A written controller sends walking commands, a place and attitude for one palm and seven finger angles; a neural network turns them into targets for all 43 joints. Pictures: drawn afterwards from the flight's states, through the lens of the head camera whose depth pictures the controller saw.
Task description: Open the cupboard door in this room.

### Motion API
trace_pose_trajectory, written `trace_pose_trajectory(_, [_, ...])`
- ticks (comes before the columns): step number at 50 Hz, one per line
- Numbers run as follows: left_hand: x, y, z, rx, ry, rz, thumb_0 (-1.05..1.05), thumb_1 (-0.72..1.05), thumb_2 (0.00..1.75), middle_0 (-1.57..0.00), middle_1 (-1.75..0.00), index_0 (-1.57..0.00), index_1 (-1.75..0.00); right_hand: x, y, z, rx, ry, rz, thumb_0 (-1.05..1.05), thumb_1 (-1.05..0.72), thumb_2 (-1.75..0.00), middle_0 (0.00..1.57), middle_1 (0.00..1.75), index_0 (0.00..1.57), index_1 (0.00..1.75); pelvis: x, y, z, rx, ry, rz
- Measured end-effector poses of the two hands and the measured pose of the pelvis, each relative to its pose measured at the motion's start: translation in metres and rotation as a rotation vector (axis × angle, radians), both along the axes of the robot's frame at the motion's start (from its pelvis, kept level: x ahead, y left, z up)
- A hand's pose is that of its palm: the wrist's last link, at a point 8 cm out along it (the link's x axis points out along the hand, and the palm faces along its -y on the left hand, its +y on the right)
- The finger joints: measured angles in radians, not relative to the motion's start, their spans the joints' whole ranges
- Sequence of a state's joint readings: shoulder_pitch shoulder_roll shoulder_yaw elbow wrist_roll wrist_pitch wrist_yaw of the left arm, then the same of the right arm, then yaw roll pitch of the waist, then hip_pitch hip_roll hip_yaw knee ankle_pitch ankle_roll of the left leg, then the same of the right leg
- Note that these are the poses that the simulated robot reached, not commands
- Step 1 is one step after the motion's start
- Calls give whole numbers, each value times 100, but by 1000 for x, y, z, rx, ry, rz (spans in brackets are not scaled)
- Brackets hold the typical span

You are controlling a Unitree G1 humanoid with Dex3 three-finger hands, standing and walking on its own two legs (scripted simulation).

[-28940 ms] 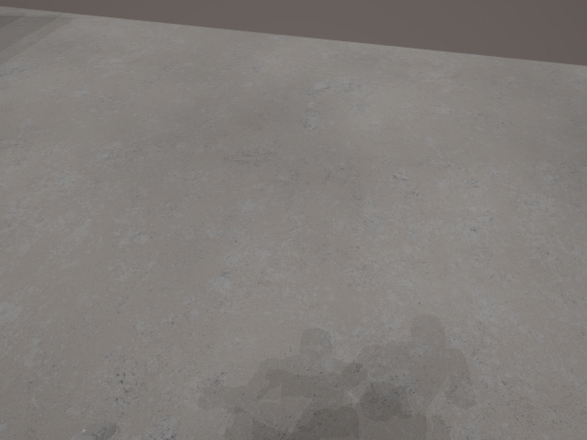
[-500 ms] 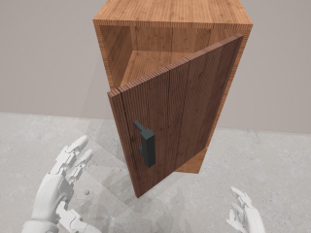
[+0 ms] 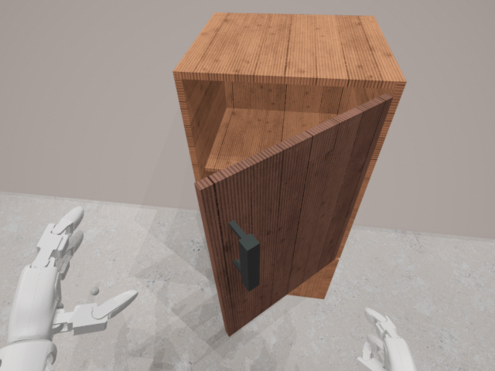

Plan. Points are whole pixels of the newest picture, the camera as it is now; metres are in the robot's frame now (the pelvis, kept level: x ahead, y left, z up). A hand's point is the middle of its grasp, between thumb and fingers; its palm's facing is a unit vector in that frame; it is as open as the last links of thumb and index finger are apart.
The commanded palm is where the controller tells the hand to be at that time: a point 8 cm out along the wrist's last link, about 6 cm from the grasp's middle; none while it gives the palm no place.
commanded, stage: draw the hand back to the body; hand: left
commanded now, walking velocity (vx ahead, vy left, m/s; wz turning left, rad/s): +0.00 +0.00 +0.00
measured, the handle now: (242, 255) +0.31 +0.05 +0.02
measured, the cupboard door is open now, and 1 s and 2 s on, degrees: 43 43 43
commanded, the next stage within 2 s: step back with the hand held close in 0.68 s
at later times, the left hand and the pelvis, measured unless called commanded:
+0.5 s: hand (60, 264) +0.19 +0.25 +0.16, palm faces +0.45 -0.80 -0.40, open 7.7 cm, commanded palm +0.14 +0.29 +0.18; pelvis +0.00 -0.01 +0.01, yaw -1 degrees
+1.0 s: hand (62, 267) +0.18 +0.25 +0.16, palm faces +0.39 -0.79 -0.48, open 7.4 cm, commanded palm +0.13 +0.28 +0.18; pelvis -0.02 -0.01 +0.01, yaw -2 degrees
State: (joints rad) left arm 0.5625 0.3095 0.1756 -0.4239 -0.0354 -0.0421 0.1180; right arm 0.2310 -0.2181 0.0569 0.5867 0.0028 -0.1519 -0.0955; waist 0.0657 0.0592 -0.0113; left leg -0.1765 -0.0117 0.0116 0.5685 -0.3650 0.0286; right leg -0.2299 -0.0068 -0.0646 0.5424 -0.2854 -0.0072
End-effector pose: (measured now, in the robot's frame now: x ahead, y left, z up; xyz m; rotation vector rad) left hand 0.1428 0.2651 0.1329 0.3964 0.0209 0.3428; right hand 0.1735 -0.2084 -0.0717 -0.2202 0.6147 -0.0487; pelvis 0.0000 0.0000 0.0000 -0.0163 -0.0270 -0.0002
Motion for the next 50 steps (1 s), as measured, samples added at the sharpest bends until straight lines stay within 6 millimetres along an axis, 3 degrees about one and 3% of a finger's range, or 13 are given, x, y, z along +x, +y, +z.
trace_pose_trajectory(17, [3, 29, 51, 108, -151, 91, 1, 66, 80, -20, -30, -20, -30, 10, -11, 9, -6, 17, 3, 2, -90, -90, 20, 30, 20, 30, 2, -6, 10, 4, -48, -10])
trace_pose_trajectory(23, [2, 26, 48, 91, -151, 98, 1, 81, 86, -21, -30, -21, -30, 5, -18, 7, -3, 36, -10, 2, -90, -90, 20, 30, 20, 30, 0, -9, 11, 5, -53, -14])
trace_pose_trajectory(32, [0, 17, 43, 85, -129, 74, 1, 88, 89, -21, -30, -21, -30, -6, -26, 4, -7, 50, -29, 2, -90, -90, 20, 30, 20, 30, -4, -14, 12, 5, -61, -17])
trace_pose_trajectory(50, [2, 19, 50, 167, -125, 11, 1, 89, 90, -21, -30, -21, -30, -23, -38, 8, -19, 67, -99, 2, -90, -90, 20, 30, 20, 30, -21, -11, 12, 2, 8, -34])
